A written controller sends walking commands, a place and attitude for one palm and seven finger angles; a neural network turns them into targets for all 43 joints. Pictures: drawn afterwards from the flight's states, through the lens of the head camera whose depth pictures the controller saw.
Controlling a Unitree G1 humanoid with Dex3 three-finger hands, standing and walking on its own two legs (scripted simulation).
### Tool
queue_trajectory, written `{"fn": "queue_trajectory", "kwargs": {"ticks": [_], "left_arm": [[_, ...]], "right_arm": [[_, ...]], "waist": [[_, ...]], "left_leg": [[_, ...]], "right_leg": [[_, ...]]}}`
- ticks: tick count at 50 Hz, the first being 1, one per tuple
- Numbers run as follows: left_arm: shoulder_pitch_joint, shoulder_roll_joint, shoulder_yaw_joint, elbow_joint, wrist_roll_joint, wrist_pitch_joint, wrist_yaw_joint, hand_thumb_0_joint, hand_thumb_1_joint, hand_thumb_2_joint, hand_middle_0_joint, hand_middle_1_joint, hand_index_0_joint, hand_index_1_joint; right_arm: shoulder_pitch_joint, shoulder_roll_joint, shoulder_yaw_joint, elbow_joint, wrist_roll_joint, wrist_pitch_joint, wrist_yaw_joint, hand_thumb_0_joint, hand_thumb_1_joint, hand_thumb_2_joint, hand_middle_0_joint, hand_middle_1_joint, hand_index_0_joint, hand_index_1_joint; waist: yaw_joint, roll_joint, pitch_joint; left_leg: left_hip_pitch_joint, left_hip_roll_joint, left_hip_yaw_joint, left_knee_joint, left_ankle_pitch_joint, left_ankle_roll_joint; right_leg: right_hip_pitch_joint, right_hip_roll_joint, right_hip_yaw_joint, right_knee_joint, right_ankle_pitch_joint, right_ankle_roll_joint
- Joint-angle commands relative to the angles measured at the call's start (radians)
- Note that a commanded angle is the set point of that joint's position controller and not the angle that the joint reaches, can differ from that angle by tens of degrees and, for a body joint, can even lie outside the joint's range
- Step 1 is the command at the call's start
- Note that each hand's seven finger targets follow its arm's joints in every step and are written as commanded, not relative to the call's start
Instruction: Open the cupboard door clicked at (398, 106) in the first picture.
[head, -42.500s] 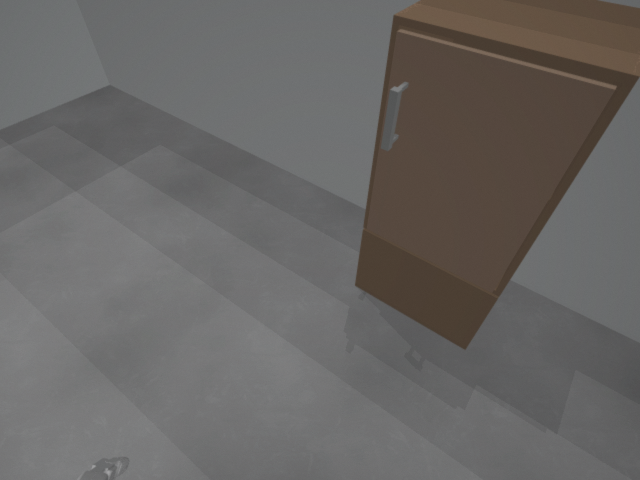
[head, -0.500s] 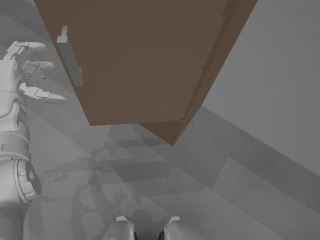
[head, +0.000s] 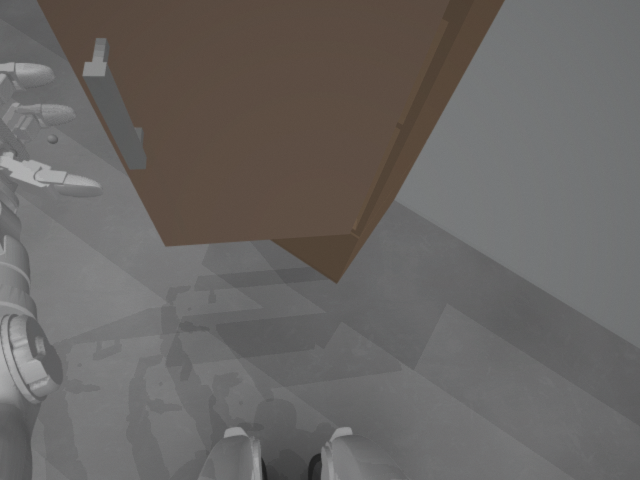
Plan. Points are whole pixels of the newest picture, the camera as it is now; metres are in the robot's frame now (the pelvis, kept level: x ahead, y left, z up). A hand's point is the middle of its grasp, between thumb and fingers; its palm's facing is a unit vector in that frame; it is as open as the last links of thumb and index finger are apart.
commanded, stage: move the hooked fingers beside the handle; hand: left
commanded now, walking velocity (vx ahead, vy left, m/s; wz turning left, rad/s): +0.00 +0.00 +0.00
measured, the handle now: (121, 110) +0.54 +0.21 +0.08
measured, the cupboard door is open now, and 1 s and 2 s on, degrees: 41 41 41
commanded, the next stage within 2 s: slide the fingers in behind the handle in 0.34 s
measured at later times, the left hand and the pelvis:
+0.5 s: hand (65, 149) +0.49 +0.26 +0.07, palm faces +0.09 -1.00 -0.01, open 14.0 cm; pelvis -0.01 +0.01 +0.00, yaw +1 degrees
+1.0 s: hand (94, 148) +0.49 +0.23 +0.07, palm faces +0.06 -1.00 -0.01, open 14.0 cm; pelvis -0.01 +0.01 +0.00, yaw +0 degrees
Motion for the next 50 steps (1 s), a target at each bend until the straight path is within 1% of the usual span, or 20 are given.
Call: {"fn": "queue_trajectory", "kwargs": {"ticks": [1,3,6,11,14,16,19,23,25,27,28,29,33,36,38,41,46,47,49,50], "left_arm": [[-0.342,0.253,-0.001,-0.145,-0.039,-0.019,-0.041,0.0,-0.5,0.3,-0.3,-1.2,-0.3,-1.2],[-0.338,0.217,-0.03,-0.148,-0.046,-0.003,-0.051,0.0,-0.5,0.3,-0.3,-1.2,-0.3,-1.2],[-0.376,0.232,-0.013,-0.194,-0.05,-0.03,-0.04,0.0,-0.5,0.3,-0.3,-1.2,-0.3,-1.2],[-0.442,0.215,-0.011,-0.299,-0.046,-0.104,0.003,0.0,-0.5,0.3,-0.3,-1.2,-0.3,-1.2],[-0.438,0.187,-0.035,-0.21,-0.033,-0.075,0.018,0.0,-0.5,0.3,-0.3,-1.2,-0.3,-1.2],[-0.419,0.201,-0.031,-0.152,-0.021,-0.049,0.02,0.0,-0.5,0.3,-0.3,-1.2,-0.3,-1.2],[-0.438,0.213,-0.039,-0.122,-0.006,-0.026,0.028,0.0,-0.5,0.3,-0.3,-1.2,-0.3,-1.2],[-0.488,0.255,-0.007,-0.191,-0.009,-0.075,0.037,0.0,-0.5,0.3,-0.3,-1.2,-0.3,-1.2],[-0.508,0.213,-0.03,-0.217,-0.021,-0.099,0.033,0.0,-0.5,0.3,-0.3,-1.2,-0.3,-1.2],[-0.454,0.206,-0.023,-0.207,-0.025,-0.098,0.027,0.0,-0.5,0.3,-0.3,-1.2,-0.3,-1.2],[-0.422,0.19,-0.032,-0.189,-0.027,-0.087,0.023,0.0,-0.5,0.3,-0.3,-1.2,-0.3,-1.2],[-0.438,0.154,-0.065,-0.166,-0.027,-0.07,0.02,0.0,-0.5,0.3,-0.3,-1.2,-0.3,-1.2],[-0.44,0.157,-0.061,-0.173,-0.022,-0.036,0.031,0.0,-0.5,0.3,-0.3,-1.2,-0.3,-1.2],[-0.476,0.159,-0.049,-0.221,-0.022,-0.058,0.06,0.0,-0.5,0.3,-0.3,-1.2,-0.3,-1.2],[-0.489,0.149,-0.047,-0.23,-0.022,-0.077,0.081,0.0,-0.5,0.3,-0.3,-1.2,-0.3,-1.2],[-0.453,0.165,-0.028,-0.235,-0.01,-0.1,0.099,0.0,-0.5,0.3,-0.3,-1.2,-0.3,-1.2],[-0.416,0.075,-0.094,-0.234,-0.003,-0.087,0.101,0.0,-0.5,0.3,-0.3,-1.2,-0.3,-1.2],[-0.413,0.054,-0.107,-0.218,-0.007,-0.079,0.103,0.0,-0.5,0.3,-0.3,-1.2,-0.3,-1.2],[-0.427,0.073,-0.093,-0.199,-0.01,-0.068,0.109,0.0,-0.5,0.3,-0.3,-1.2,-0.3,-1.2],[-0.431,0.076,-0.079,-0.203,-0.016,-0.072,0.116,0.0,-0.5,0.3,-0.3,-1.2,-0.3,-1.2]], "right_arm": [[0.17,-0.201,-0.078,-0.036,0.001,-0.003,-0.022,0.0,-0.9,-0.9,0.2,0.3,0.2,0.3],[0.167,-0.198,-0.075,-0.044,0.003,0.002,-0.024,0.0,-0.9,-0.9,0.2,0.3,0.2,0.3],[0.161,-0.199,-0.081,-0.042,-0.001,-0.003,-0.025,0.0,-0.9,-0.9,0.2,0.3,0.2,0.3],[0.152,-0.19,-0.086,-0.028,-0.009,-0.012,-0.015,0.0,-0.9,-0.9,0.2,0.3,0.2,0.3],[0.146,-0.193,-0.082,-0.017,-0.007,-0.007,-0.015,0.0,-0.9,-0.9,0.2,0.3,0.2,0.3],[0.145,-0.198,-0.078,-0.024,-0.004,-0.006,-0.019,0.0,-0.9,-0.9,0.2,0.3,0.2,0.3],[0.144,-0.201,-0.07,-0.033,-0.004,-0.004,-0.024,0.0,-0.9,-0.9,0.2,0.3,0.2,0.3],[0.142,-0.202,-0.07,-0.039,-0.013,-0.018,-0.025,0.0,-0.9,-0.9,0.2,0.3,0.2,0.3],[0.147,-0.196,-0.07,-0.034,-0.015,-0.022,-0.02,0.0,-0.9,-0.9,0.2,0.3,0.2,0.3],[0.15,-0.199,-0.076,-0.027,-0.016,-0.02,-0.015,0.0,-0.9,-0.9,0.2,0.3,0.2,0.3],[0.15,-0.199,-0.076,-0.031,-0.014,-0.017,-0.013,0.0,-0.9,-0.9,0.2,0.3,0.2,0.3],[0.149,-0.197,-0.073,-0.025,-0.011,-0.013,-0.012,0.0,-0.9,-0.9,0.2,0.3,0.2,0.3],[0.161,-0.199,-0.076,-0.03,-0.01,-0.005,-0.013,0.0,-0.9,-0.9,0.2,0.3,0.2,0.3],[0.16,-0.195,-0.078,-0.027,-0.014,-0.007,-0.01,0.0,-0.9,-0.9,0.2,0.3,0.2,0.3],[0.161,-0.192,-0.08,-0.022,-0.018,-0.011,-0.006,0.0,-0.9,-0.9,0.2,0.3,0.2,0.3],[0.158,-0.191,-0.082,-0.026,-0.02,-0.015,-0.002,0.0,-0.9,-0.9,0.2,0.3,0.2,0.3],[0.151,-0.182,-0.085,-0.031,-0.016,-0.007,0.009,0.0,-0.9,-0.9,0.2,0.3,0.2,0.3],[0.151,-0.183,-0.085,-0.029,-0.016,-0.006,0.01,0.0,-0.9,-0.9,0.2,0.3,0.2,0.3],[0.152,-0.187,-0.084,-0.029,-0.013,-0.006,0.006,0.0,-0.9,-0.9,0.2,0.3,0.2,0.3],[0.156,-0.185,-0.084,-0.03,-0.014,-0.007,0.004,0.0,-0.9,-0.9,0.2,0.3,0.2,0.3]], "waist": [[0.016,0.146,-0.426],[0.01,0.138,-0.41],[0.011,0.143,-0.421],[0.024,0.252,-0.516],[0.001,0.184,-0.439],[0.008,0.171,-0.411],[-0.004,0.147,-0.376],[0.002,0.176,-0.464],[-0.003,0.192,-0.496],[0.013,0.201,-0.515],[0.016,0.208,-0.507],[-0.002,0.182,-0.472],[0.006,0.171,-0.442],[0.006,0.2,-0.453],[-0.003,0.172,-0.446],[0.018,0.193,-0.482],[0.017,0.211,-0.459],[0.009,0.18,-0.443],[-0.003,0.122,-0.403],[0.003,0.123,-0.402]], "left_leg": [[0.442,0.011,-0.099,-0.094,0.519,-0.025],[0.44,0.009,-0.1,-0.099,0.52,-0.024],[0.455,0.012,-0.106,-0.086,0.531,-0.027],[0.609,0.024,-0.143,-0.078,0.634,-0.062],[0.55,0.023,-0.144,-0.087,0.545,-0.054],[0.504,0.017,-0.141,-0.096,0.506,-0.049],[0.455,0.013,-0.139,-0.101,0.443,-0.041],[0.482,0.014,-0.144,-0.081,0.462,-0.046],[0.52,0.017,-0.152,-0.074,0.496,-0.051],[0.548,0.022,-0.154,-0.076,0.523,-0.058],[0.544,0.021,-0.151,-0.079,0.526,-0.059],[0.519,0.021,-0.149,-0.081,0.49,-0.053],[0.503,0.019,-0.15,-0.101,0.467,-0.048],[0.532,0.022,-0.157,-0.097,0.484,-0.056],[0.519,0.022,-0.16,-0.095,0.461,-0.053],[0.528,0.018,-0.152,-0.093,0.489,-0.058],[0.562,0.023,-0.151,-0.101,0.522,-0.065],[0.547,0.022,-0.154,-0.103,0.494,-0.06],[0.485,0.016,-0.142,-0.109,0.426,-0.045],[0.483,0.013,-0.142,-0.109,0.433,-0.043]], "right_leg": [[0.138,-0.008,0.062,-0.101,0.401,0.021],[0.128,-0.009,0.058,-0.102,0.403,0.021],[0.1,-0.01,0.06,-0.091,0.396,0.02],[0.027,-0.007,0.046,-0.073,0.354,0.011],[0.016,-0.009,0.04,-0.083,0.31,0.016],[0.024,-0.012,0.041,-0.083,0.299,0.014],[0.018,-0.014,0.041,-0.085,0.273,0.015],[0.03,-0.014,0.047,-0.069,0.28,0.013],[0.02,-0.01,0.043,-0.059,0.291,0.01],[0.019,-0.008,0.039,-0.062,0.293,0.01],[0.017,-0.009,0.038,-0.066,0.292,0.01],[0.004,-0.009,0.036,-0.07,0.278,0.014],[0.014,-0.009,0.032,-0.081,0.267,0.012],[-0.013,-0.008,0.032,-0.078,0.262,0.01],[-0.008,-0.007,0.032,-0.077,0.252,0.012],[0.02,-0.008,0.036,-0.067,0.273,0.008],[0.001,-0.008,0.028,-0.074,0.279,0.009],[0.0,-0.006,0.027,-0.079,0.268,0.01],[0.027,-0.007,0.034,-0.087,0.262,0.013],[0.034,-0.007,0.034,-0.084,0.27,0.011]]}}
